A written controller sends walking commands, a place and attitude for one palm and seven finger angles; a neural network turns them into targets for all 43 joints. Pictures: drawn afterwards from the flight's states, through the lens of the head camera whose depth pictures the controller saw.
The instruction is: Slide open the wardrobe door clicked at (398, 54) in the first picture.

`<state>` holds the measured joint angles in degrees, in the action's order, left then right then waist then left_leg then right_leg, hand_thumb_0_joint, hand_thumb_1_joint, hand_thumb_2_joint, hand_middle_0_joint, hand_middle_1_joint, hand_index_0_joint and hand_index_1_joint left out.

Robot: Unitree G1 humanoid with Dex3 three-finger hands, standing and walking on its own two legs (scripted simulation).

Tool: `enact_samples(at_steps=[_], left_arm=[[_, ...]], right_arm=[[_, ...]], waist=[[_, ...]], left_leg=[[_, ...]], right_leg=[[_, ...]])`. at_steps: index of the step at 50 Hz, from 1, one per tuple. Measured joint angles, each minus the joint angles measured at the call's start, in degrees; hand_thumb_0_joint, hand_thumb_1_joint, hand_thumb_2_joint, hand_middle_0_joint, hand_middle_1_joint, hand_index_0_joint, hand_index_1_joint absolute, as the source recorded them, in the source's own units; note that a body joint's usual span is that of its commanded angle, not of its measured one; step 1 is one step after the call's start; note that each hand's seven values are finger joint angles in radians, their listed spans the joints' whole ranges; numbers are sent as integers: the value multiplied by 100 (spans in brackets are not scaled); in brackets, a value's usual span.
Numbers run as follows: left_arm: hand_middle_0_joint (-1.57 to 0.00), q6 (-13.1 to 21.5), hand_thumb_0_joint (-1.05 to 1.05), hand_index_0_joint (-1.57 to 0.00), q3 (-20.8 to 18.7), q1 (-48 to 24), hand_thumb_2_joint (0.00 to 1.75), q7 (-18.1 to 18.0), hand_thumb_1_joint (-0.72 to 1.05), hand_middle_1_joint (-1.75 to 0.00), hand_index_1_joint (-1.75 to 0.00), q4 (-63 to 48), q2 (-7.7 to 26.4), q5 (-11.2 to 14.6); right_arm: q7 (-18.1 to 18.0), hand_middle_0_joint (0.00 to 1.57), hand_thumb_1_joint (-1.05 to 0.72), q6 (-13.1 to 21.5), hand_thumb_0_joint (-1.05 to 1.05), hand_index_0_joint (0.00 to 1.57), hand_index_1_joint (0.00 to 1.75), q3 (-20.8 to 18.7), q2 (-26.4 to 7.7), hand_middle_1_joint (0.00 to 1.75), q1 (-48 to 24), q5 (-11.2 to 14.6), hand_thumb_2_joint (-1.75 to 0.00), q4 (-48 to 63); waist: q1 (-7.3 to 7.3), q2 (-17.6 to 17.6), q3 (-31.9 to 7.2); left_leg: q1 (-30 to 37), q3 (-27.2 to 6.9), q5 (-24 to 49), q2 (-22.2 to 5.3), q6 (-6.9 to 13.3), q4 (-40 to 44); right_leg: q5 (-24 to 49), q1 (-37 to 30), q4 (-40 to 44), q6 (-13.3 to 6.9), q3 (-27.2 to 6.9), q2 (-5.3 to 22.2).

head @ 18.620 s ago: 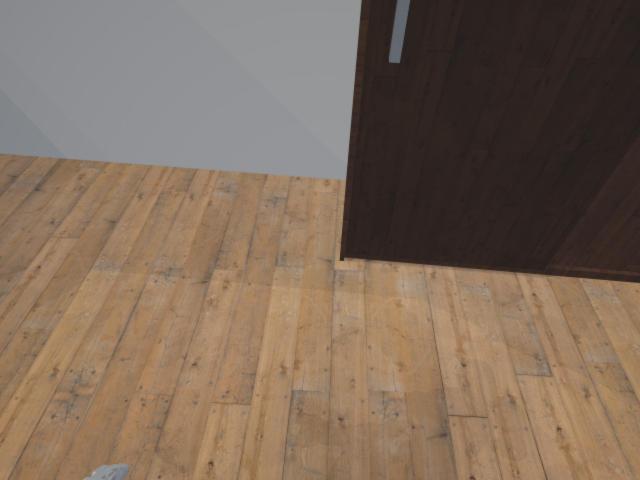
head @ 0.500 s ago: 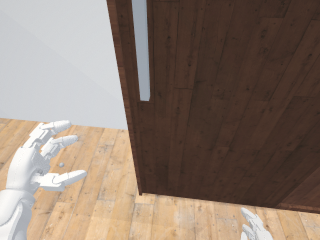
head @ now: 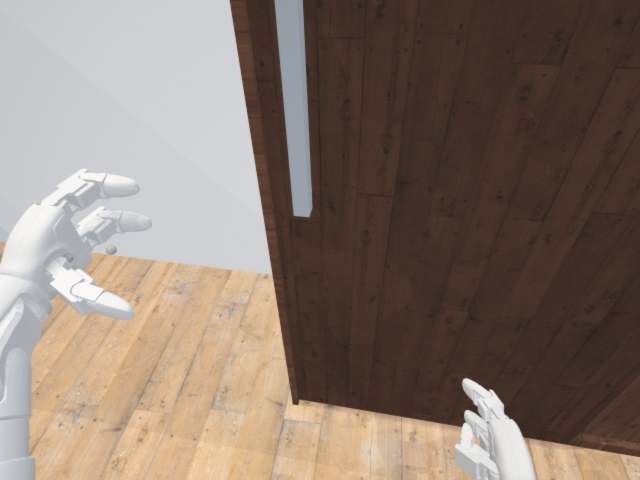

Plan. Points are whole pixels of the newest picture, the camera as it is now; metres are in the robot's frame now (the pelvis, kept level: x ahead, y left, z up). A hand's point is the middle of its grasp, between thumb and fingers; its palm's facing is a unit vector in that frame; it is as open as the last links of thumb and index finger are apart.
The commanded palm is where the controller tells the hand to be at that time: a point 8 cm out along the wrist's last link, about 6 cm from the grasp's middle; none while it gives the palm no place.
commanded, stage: raise the hand with hooked fingers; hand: left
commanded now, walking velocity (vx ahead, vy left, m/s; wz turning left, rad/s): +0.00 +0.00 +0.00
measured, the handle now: (300, 111) +0.53 +0.11 +0.25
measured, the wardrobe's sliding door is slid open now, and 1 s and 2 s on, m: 0.00 0.00 0.00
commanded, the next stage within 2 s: move the hooked fingers beside the handle in 0.66 s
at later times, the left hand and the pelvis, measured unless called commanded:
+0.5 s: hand (103, 212) +0.28 +0.27 +0.24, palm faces +0.04 -1.00 -0.08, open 14.0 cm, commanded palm +0.25 +0.31 +0.25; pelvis +0.00 +0.00 +0.00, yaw -1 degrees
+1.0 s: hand (124, 201) +0.31 +0.26 +0.24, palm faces +0.01 -1.00 -0.09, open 14.0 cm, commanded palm +0.28 +0.30 +0.24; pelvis +0.00 +0.00 +0.00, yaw +0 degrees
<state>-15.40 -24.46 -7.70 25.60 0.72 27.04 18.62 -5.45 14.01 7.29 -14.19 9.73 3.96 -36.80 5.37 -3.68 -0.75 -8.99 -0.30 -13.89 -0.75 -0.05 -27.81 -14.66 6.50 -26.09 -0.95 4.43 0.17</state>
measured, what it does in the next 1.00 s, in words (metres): stands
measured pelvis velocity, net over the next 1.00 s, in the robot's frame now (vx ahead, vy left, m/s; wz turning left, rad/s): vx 0.00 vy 0.00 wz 0.00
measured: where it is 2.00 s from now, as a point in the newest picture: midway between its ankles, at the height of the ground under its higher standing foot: outside the picture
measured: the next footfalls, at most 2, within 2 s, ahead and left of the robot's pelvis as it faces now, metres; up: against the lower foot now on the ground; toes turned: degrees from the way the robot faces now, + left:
none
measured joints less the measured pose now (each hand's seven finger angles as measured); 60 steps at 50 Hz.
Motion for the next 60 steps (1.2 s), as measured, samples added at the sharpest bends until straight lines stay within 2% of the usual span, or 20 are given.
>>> enact_samples(at_steps=[5,10,13,18,23,30,40,46,54,60], left_arm=[[-30,-48,-1,-30,-242,-465,30,66,-49,-119,-119,160,211,65],[-30,-479,-1,-30,-265,-1097,30,192,-50,-119,-120,814,538,-51],[-30,-663,-1,-30,-210,-1180,30,295,-50,-120,-120,1000,629,-82],[-30,-584,-1,-30,-221,-819,30,418,-50,-120,-120,714,439,23],[-30,-429,-2,-30,-333,-609,30,226,-50,-120,-120,327,242,55],[-30,-647,-2,-30,-268,-915,30,7,-50,-120,-120,425,321,-164],[-30,-678,-2,-30,-274,-848,30,301,-50,-120,-120,461,402,1],[-30,-726,-2,-30,-19,-1206,30,119,-50,-120,-120,731,274,-181],[-30,-557,-2,-30,352,-1605,30,-108,-50,-120,-120,842,22,-273],[-30,-711,-2,-30,249,-1737,30,-280,-50,-120,-120,1177,52,-309]], right_arm=[[2,20,-90,-99,2,20,30,20,-24,30,40,23,-90,-84],[8,20,-90,-186,2,20,30,-9,-152,30,15,108,-90,-152],[55,20,-90,-242,2,20,30,-62,-246,30,-7,138,-90,-110],[141,20,-90,-311,2,20,30,-140,-298,30,5,136,-90,0],[140,20,-90,-286,2,20,30,-161,-228,30,63,93,-90,53],[59,20,-90,-279,2,20,30,-118,-179,30,-4,109,-90,32],[128,20,-90,-374,2,20,30,-7,-56,30,-39,90,-90,34],[95,20,-90,-361,2,20,30,-17,-97,30,-53,113,-90,-15],[32,20,-90,-355,2,20,30,-37,-75,30,-110,81,-90,-73],[91,20,-90,-475,2,20,30,-63,-52,30,-50,70,-90,-69]], waist=[[12,7,-37],[3,-29,-55],[-27,-67,-78],[-84,-36,-116],[-76,74,-119],[4,49,-20],[9,30,-147],[59,71,-64],[-70,87,-55],[-203,90,-193]], left_leg=[[111,-19,44,-31,-32,113],[86,-37,98,-30,-44,173],[5,-7,112,-25,-36,171],[-33,78,70,-31,-21,141],[80,108,22,-44,-20,150],[153,65,60,-2,0,216],[162,73,95,44,31,317],[119,14,100,55,28,270],[97,39,126,60,28,316],[78,128,112,30,15,370]], right_leg=[[49,-121,129,-31,18,-37],[78,-88,160,-39,35,-37],[83,22,121,-30,6,-29],[49,113,44,-17,-81,-30],[23,3,70,-22,-113,-44],[58,-106,166,1,-69,-7],[74,-99,230,30,-77,36],[75,-97,220,28,-18,45],[93,-44,226,27,-46,50],[71,47,204,13,-136,23]])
